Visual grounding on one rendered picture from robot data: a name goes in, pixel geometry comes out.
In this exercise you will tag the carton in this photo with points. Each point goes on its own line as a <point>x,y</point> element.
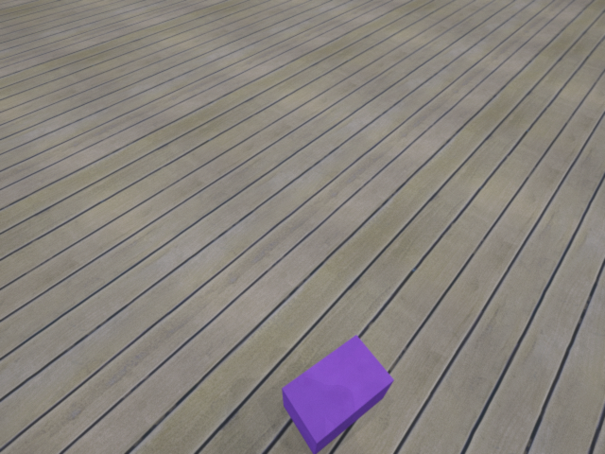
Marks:
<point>331,395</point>

